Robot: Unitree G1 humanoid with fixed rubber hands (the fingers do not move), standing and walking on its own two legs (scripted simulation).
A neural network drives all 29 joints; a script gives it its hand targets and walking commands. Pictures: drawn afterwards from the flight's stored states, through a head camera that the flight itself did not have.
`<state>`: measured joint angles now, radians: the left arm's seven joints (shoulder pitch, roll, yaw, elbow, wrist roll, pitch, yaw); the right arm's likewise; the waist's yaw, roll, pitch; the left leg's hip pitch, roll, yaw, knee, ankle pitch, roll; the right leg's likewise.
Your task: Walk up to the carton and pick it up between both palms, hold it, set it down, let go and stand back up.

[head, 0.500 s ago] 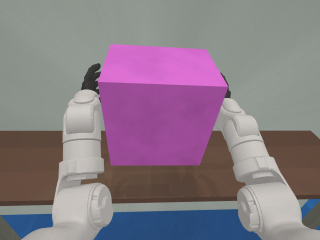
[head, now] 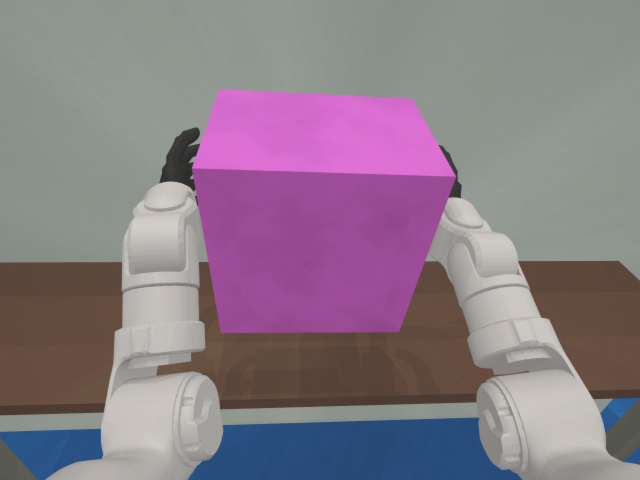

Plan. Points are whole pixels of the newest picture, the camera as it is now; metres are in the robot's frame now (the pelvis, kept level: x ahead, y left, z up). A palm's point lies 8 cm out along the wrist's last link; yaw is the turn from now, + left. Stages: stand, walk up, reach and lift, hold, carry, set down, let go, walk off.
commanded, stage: hold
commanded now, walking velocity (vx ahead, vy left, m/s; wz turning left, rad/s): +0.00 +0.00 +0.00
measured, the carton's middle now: (314, 218) +0.35 +0.00 +0.23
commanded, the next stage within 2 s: none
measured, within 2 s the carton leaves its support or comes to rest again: neither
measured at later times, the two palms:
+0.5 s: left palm (177, 199) +0.37 +0.16 +0.24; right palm (438, 204) +0.36 -0.15 +0.24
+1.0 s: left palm (178, 194) +0.37 +0.16 +0.25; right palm (440, 201) +0.37 -0.15 +0.24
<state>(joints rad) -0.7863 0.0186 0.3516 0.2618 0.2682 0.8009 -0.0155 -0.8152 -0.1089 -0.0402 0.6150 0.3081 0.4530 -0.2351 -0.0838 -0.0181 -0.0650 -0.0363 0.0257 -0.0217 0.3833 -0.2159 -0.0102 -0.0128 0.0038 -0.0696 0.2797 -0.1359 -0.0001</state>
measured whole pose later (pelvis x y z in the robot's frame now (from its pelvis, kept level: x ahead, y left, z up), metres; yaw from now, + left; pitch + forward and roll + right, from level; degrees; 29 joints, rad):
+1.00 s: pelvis +0.00 +0.00 +0.00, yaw +0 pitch -6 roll -1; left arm -0.80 0.03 0.36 0.29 0.24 0.80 0.00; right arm -0.85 -0.12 -0.03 0.63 0.31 0.50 -0.24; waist -0.07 -0.01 -0.08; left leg -0.06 0.03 -0.02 0.39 -0.21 -0.01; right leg -0.04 0.01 -0.07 0.28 -0.13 0.00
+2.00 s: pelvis +0.00 +0.00 +0.00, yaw +0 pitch -6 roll -1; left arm -0.80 0.03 0.36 0.28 0.24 0.80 0.00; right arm -0.85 -0.12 -0.03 0.63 0.32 0.51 -0.25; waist -0.08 -0.01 -0.08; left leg -0.07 0.03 -0.02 0.39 -0.21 -0.01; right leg -0.04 0.01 -0.06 0.28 -0.13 0.00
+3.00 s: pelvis +0.00 +0.00 +0.00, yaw +0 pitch -6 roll -1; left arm -0.80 0.03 0.36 0.28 0.24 0.79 0.00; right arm -0.85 -0.12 -0.03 0.62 0.32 0.51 -0.25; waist -0.08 -0.01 -0.08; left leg -0.07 0.03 -0.02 0.39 -0.22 -0.01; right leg -0.04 0.01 -0.06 0.28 -0.13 0.00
